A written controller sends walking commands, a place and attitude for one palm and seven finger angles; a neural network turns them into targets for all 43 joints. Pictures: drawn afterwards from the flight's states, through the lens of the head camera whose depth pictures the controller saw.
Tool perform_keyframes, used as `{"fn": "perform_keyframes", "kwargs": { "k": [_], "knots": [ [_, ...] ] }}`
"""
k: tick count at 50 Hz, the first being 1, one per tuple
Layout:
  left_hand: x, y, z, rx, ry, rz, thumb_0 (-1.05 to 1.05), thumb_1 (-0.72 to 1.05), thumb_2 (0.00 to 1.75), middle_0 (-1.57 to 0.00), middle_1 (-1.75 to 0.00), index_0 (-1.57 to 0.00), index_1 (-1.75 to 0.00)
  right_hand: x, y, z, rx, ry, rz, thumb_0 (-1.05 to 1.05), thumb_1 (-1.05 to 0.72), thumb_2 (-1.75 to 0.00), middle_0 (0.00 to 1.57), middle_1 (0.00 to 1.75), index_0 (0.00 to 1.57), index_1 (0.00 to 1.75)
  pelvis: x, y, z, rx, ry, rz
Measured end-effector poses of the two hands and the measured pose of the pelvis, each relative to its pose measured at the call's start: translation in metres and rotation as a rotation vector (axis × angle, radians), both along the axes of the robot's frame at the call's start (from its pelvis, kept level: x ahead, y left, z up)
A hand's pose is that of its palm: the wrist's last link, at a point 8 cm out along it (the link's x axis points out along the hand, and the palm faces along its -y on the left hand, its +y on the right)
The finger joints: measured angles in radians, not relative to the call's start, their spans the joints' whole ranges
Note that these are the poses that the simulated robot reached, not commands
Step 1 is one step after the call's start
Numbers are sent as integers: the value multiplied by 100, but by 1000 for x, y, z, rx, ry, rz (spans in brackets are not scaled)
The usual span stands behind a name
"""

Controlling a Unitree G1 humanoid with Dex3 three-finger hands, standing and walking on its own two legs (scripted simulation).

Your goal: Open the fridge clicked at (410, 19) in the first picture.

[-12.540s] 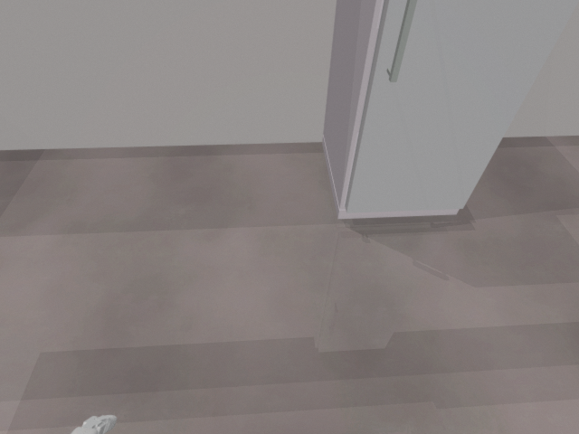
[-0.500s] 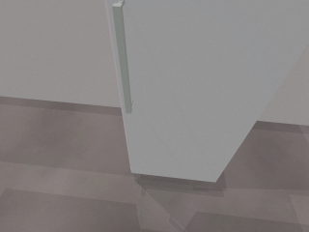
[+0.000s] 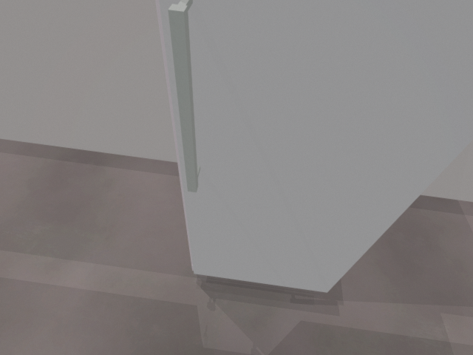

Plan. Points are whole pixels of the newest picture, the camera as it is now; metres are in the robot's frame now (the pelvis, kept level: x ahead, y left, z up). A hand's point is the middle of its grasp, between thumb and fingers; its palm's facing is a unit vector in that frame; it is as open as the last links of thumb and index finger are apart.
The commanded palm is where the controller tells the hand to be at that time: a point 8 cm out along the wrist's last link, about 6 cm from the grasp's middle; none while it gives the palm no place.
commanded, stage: come to a stop and stand still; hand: left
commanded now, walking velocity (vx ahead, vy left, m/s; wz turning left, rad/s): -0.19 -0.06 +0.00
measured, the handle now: (190, 115) +0.46 +0.12 +0.16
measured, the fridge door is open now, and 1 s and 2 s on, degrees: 0 0 0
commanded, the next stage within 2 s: look again from close up in 1.34 s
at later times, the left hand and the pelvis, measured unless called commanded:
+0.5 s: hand out of the picture +0.04 +0.19 -0.16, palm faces +0.02 -0.97 -0.25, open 7.3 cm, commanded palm none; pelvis -0.03 +0.00 +0.00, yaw +0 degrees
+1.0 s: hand out of the picture -0.08 +0.18 -0.16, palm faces +0.01 -0.98 -0.21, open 7.4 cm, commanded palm none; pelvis -0.06 +0.00 +0.01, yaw +0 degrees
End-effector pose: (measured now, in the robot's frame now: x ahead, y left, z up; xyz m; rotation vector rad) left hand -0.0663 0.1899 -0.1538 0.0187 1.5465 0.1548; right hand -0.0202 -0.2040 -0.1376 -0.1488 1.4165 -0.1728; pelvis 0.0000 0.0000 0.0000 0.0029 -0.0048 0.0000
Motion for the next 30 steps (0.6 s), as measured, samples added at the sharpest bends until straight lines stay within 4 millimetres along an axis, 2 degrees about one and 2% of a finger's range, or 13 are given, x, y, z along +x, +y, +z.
{"fn": "perform_keyframes", "kwargs": {
  "k": [5, 11, 15, 19, 23, 26, 30],
  "knots": [
    [46, 6, 4, 41, -82, -19, 0, 91, 90, -20, -30, -20, -30, 11, -2, -4, 11, 43, -10, 2, -94, -90, 20, 30, 20, 30, 10, -3, 2, -1, 11, 10],
    [72, 29, 12, 117, -126, -52, 2, 94, 90, -20, -30, -20, -30, 23, -18, -3, -2, 16, -28, 2, -94, -90, 20, 30, 21, 30, 7, -7, 4, 4, 21, 6],
    [86, 38, 11, 148, -180, -66, 1, 93, 90, -20, -30, -20, -30, 31, -27, -9, -9, -23, -16, 1, -93, -90, 20, 30, 20, 30, 1, -8, -2, 7, 26, 5],
    [93, 41, 12, 163, -246, -100, 1, 92, 90, -20, -30, -20, -30, 42, -34, -9, -11, -108, -14, 1, -93, -90, 20, 30, 20, 30, -12, -4, -5, -12, 18, 0],
    [95, 45, 17, 159, -301, -119, 0, 91, 90, -20, -30, -20, -30, 51, -30, -3, -11, -217, 8, 0, -92, -90, 20, 30, 20, 30, -24, 2, -4, 4, -18, -3],
    [94, 46, 24, 158, -339, -129, 0, 91, 90, -20, -30, -20, -30, 51, -24, -2, 3, -262, 28, 0, -92, -90, 20, 30, 20, 30, -34, 5, -2, 2, -39, -9],
    [83, 46, 31, 152, -356, -145, 0, 91, 90, -20, -30, -20, -30, 41, -15, 0, 29, -286, 36, 0, -92, -90, 20, 30, 20, 30, -47, 7, 1, 5, -47, -15]
  ]
}}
